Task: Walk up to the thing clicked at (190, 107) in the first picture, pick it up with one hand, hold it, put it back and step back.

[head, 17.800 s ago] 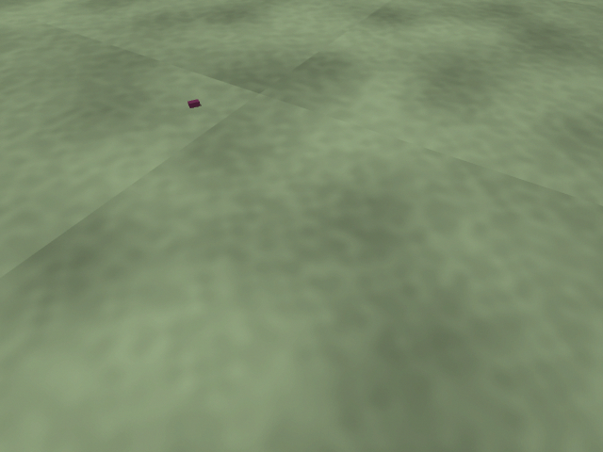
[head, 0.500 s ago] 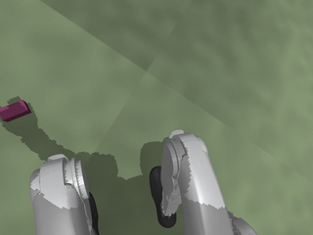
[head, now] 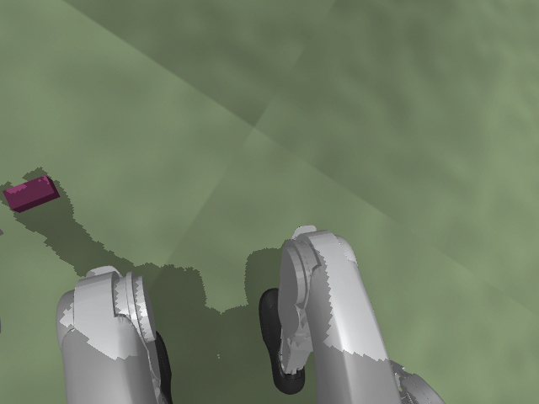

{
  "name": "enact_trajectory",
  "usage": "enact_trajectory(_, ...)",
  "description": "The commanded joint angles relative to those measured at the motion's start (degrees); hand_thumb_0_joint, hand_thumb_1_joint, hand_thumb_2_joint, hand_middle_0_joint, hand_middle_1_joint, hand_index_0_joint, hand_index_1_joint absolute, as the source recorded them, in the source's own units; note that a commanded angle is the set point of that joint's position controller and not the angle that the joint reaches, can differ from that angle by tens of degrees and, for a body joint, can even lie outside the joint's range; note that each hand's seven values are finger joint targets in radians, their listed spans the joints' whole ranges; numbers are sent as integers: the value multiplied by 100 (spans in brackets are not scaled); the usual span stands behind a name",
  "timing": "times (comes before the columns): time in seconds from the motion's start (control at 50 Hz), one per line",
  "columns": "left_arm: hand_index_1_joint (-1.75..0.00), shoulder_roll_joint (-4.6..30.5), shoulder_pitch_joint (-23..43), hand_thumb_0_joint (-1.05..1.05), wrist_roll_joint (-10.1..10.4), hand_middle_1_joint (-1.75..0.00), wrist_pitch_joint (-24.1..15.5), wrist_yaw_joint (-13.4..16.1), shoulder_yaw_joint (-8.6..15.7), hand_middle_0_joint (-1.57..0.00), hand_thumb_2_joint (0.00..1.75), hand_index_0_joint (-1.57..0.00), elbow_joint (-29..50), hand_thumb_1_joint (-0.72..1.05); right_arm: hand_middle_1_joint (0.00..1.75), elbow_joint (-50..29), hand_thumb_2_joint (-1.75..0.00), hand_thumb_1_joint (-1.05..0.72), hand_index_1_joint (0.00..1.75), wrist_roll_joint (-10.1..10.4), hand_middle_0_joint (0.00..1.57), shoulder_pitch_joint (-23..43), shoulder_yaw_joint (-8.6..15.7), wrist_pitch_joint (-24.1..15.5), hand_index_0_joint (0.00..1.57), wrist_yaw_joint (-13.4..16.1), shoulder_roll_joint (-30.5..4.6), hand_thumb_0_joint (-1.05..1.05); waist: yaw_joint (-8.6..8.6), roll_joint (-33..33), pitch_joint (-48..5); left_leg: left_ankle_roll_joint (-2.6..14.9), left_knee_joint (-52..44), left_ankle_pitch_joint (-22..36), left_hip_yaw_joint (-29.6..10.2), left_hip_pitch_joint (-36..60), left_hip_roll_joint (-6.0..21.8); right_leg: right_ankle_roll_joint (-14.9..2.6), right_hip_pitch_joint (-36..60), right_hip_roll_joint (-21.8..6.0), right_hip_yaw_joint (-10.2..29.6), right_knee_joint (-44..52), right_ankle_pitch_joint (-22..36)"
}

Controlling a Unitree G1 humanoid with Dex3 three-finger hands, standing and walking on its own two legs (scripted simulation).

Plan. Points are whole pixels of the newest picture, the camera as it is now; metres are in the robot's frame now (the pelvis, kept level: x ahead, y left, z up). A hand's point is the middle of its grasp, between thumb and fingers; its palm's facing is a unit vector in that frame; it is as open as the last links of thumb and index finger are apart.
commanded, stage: rise first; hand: left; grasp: from above
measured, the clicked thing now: (32, 194) +0.47 +0.32 -0.30
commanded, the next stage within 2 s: approach in 0.16 s
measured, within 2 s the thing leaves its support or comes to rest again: neither
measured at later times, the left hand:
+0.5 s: hand out of the picture +0.45 +0.33 -0.18, palm faces -0.35 -0.19 -0.92, open 13.5 cm
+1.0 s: hand (12, 197) +0.44 +0.31 -0.20, palm faces -0.45 -0.24 -0.86, open 14.0 cm
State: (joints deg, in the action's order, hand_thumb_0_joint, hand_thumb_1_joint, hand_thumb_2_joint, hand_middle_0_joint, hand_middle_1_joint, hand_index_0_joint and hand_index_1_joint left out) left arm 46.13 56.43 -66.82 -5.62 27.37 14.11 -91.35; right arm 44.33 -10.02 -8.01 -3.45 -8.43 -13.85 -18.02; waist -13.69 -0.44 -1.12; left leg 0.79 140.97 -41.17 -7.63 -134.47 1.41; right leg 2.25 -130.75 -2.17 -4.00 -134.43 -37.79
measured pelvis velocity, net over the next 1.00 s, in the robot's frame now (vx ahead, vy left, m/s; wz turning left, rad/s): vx -0.01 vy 0.00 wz -0.02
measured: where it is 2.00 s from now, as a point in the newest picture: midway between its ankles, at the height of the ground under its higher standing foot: (223, 380)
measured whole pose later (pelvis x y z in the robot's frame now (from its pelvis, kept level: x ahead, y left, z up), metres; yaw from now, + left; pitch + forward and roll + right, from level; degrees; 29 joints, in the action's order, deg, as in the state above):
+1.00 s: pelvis -0.01 +0.00 -0.01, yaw -1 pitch +32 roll -8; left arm 48.0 61.0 -62.9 -2.3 26.6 12.5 -97.2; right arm 42.3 -10.0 -10.4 -9.0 -11.2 -14.6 -19.4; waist -18.0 -1.1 4.4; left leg 0.3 141.9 -40.3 -8.7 -134.4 2.2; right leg 2.0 -131.5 -1.0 -4.8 -134.7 -35.6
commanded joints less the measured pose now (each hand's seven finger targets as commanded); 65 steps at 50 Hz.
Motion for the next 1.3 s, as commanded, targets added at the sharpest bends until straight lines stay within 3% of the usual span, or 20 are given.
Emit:
enact_trajectory(0.0,-84,1563,1332,0,53,-82,-46,90,33,-29,83,-27,742,-35,30,0,-90,-89,30,34,20,-1233,428,3,20,42,-1475,0,36,1639,-3843,70,-1558,1243,522,2835,-183,-383,2014,250,-515,1190,1187)
enact_trajectory(0.06,-84,1442,1307,0,16,-83,-99,83,-36,-28,83,-27,710,-35,30,10,-90,-89,30,28,20,-1241,397,-7,20,31,-1443,0,14,1628,-3795,64,-1534,1277,522,2854,-186,-383,2020,257,-521,1171,1220)
enact_trajectory(0.14,-83,1512,1423,0,-44,-82,-167,147,-19,-29,83,-27,568,-34,30,11,-90,-89,30,9,20,-1287,391,-31,20,38,-1498,0,-117,1519,-3637,81,-1466,1159,493,2813,-176,-378,1876,258,-546,1178,1124)
enact_trajectory(0.26,-85,1753,1742,0,-179,-82,-264,352,75,-25,91,-21,656,-44,30,44,-89,-89,30,-45,20,-1273,348,-95,20,54,-1511,0,-112,1806,-3627,56,-1522,990,500,2841,-185,-376,1747,247,-574,1133,973)
enact_trajectory(0.32,-87,1508,1825,0,-135,-84,-216,411,-81,-23,92,-20,524,-45,30,71,-89,-89,30,-92,20,-1282,363,-155,20,32,-1505,0,-211,1910,-3615,46,-1545,884,480,2914,-159,-387,1639,265,-596,1168,892)
enact_trajectory(0.4,-89,1076,2317,0,-47,-86,-74,582,-352,-20,95,-17,404,-49,30,152,-89,-89,30,-114,20,-1438,345,-250,20,-3,-1513,0,-512,2030,-3662,11,-1474,1050,412,3082,-106,-387,1465,270,-648,1105,1121)
enact_trajectory(0.46,-91,1040,2904,0,0,-88,64,664,-439,-19,95,-16,435,-49,30,193,-89,-88,30,-162,20,-1592,297,-310,20,-37,-1580,0,-742,2085,-3610,2,-1431,1108,394,3079,-85,-368,1475,274,-681,1156,1206)
enact_trajectory(0.64,-92,1533,2568,0,-112,-88,655,479,-274,-17,100,-13,-96,-55,30,-47,-89,-89,30,-32,20,-1540,102,-218,20,-111,-1680,0,-468,2382,-3946,-19,-1477,1758,437,3122,-111,-425,1908,287,-612,977,1690)
enact_trajectory(0.66,-95,1396,2437,0,-80,-91,722,417,-347,-15,101,-11,-200,-57,30,-88,-89,-88,30,-9,20,-1528,77,-190,20,-124,-1665,0,-471,2206,-3888,8,-1445,1780,439,3046,-112,-424,1949,314,-610,993,1717)
enact_trajectory(0.7,-95,1614,2218,0,23,-91,801,377,-236,-15,100,-11,-179,-57,30,-177,-89,-89,30,73,20,-1455,43,-137,20,-105,-1698,0,-324,1985,-4009,73,-1452,1758,497,2766,-131,-392,2243,345,-549,1085,1719)
enact_trajectory(0.78,-95,1689,1658,0,230,-92,847,181,-257,-14,97,-12,-305,-54,30,-218,-89,-88,30,137,20,-1436,-45,-154,20,-97,-1687,0,-318,1345,-3700,190,-1333,1630,564,2103,-128,-289,2663,383,-470,1174,1672)
enact_trajectory(0.9,-96,1745,2035,0,455,-95,366,94,-222,-14,94,-13,200,-51,30,-233,-89,-88,30,62,20,-1473,-104,-301,20,-45,-1638,0,-564,1097,-3414,219,-1257,1022,480,1901,-127,-264,2658,392,-495,1314,1079)
enact_trajectory(0.98,-96,2016,2494,0,245,-94,-40,232,-185,-14,95,-13,645,-52,30,-163,-89,-88,30,-34,20,-1504,-82,-381,20,11,-1608,0,-632,1698,-3502,108,-1211,731,442,2369,-106,-347,2378,392,-564,1245,729)
enact_trajectory(1.0,-95,2134,2515,0,195,-94,-125,311,-117,-15,94,-13,1004,-51,30,-120,-89,-88,30,-52,20,-1476,-45,-388,20,22,-1595,0,-524,2017,-3723,56,-1261,742,437,2634,-93,-378,2318,385,-581,1201,724)
enact_trajectory(1.02,-95,2072,2461,0,124,-93,-155,397,-117,-11,99,-9,1073,-57,30,-73,-89,-88,30,-54,20,-1464,-15,-388,20,28,-1572,0,-487,2276,-3886,13,-1293,790,429,2830,-80,-406,2235,389,-604,1142,789)
enact_trajectory(1.04,-95,1756,2519,0,54,-93,-158,449,-239,-11,99,-8,985,-58,30,-58,-89,-88,30,-99,20,-1512,2,-423,20,5,-1571,0,-677,2368,-3761,-9,-1276,798,396,2988,-74,-400,1987,356,-672,1114,870)
enact_trajectory(1.06,-93,1661,2523,0,26,-89,-165,538,-272,-10,104,-6,1174,-60,30,5,-90,-88,30,-87,20,-1482,40,-428,20,4,-1600,0,-579,2576,-3918,-55,-1377,902,374,3181,-64,-430,1903,360,-706,1094,964)
enact_trajectory(1.1,-93,1116,2375,0,31,-88,-58,621,-477,-11,104,-6,401,-61,30,77,-90,-88,30,-133,20,-1499,92,-459,20,-64,-1577,0,-799,2334,-3455,-51,-1292,862,340,2998,-43,-418,1577,364,-765,1076,993)
enact_trajectory(1.22,-96,1105,2310,0,-4,-92,199,644,-604,-9,104,-5,-614,-60,30,115,-89,-87,30,-213,20,-1503,-46,-550,20,-170,-1755,0,-836,2189,-2805,-82,-1380,1326,184,2976,-32,-397,1401,328,-863,928,1340)
enact_trajectory(1.28,-94,1392,2379,0,-39,-91,210,723,-471,-10,102,-7,-674,-57,30,26,-89,-87,30,-234,20,-1437,-129,-589,20,-208,-1828,0,-859,2042,-3036,-48,-1300,1480,177,2953,-47,-378,1721,334,-855,887,1488)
